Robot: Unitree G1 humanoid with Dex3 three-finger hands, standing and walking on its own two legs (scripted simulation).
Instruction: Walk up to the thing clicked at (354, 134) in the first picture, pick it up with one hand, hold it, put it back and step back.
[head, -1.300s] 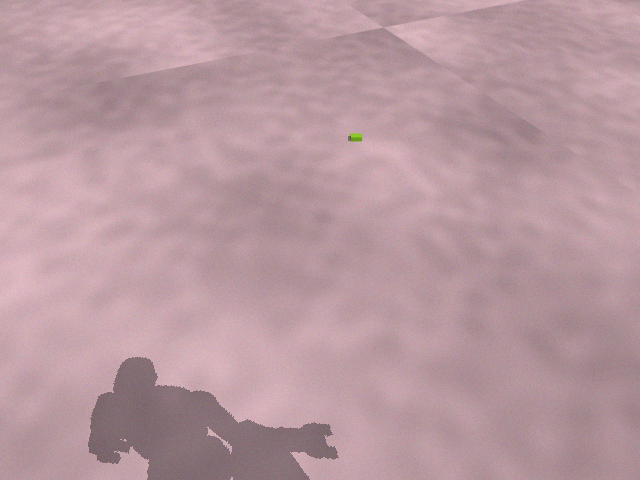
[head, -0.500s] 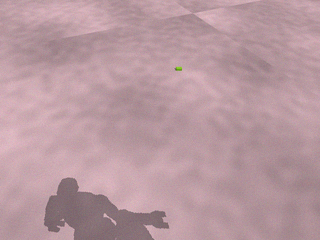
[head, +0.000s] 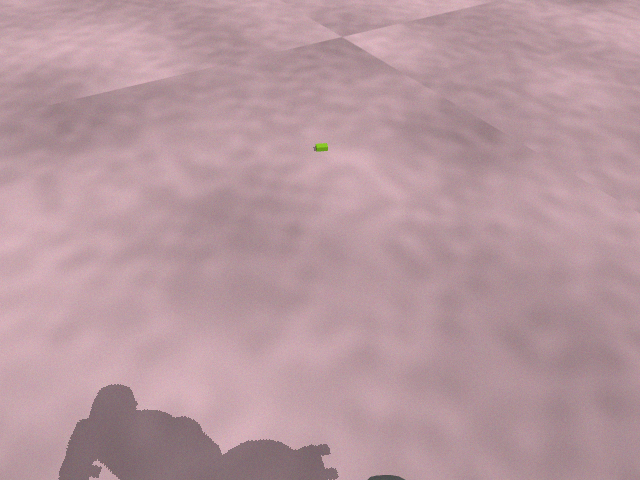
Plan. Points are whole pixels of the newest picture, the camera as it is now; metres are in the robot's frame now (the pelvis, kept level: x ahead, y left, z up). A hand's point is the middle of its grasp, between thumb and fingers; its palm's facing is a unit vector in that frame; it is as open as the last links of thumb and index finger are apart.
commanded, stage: walk up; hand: left
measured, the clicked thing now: (321, 147) +1.84 -0.11 -0.77
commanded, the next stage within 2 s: none
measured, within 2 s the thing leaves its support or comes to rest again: neither
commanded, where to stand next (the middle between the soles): +1.43 -0.27 m, yaw -11 degrees
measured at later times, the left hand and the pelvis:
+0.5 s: hand (213, 409) +0.25 +0.15 -0.14, palm faces -0.08 -0.93 -0.35, open 7.4 cm; pelvis +0.21 -0.12 +0.00, yaw -8 degrees
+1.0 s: hand (250, 212) +0.68 +0.13 -0.13, palm faces -0.25 -0.90 -0.37, open 7.4 cm; pelvis +0.51 -0.12 -0.01, yaw -12 degrees
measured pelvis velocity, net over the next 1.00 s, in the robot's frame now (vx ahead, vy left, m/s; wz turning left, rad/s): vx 0.51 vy -0.12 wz -0.20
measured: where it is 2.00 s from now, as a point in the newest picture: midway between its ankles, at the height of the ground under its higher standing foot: (356, 267)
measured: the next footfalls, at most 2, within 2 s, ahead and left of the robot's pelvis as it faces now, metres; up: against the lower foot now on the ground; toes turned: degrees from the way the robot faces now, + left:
right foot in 0.18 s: +0.20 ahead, -0.22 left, +0.00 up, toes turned -9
left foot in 0.66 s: +0.51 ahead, +0.01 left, +0.00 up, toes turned -3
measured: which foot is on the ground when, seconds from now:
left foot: down 0.00-0.20, up 0.22-0.64, down 0.66-1.00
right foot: up 0.00-0.16, down 0.18-0.70, up 0.72-1.00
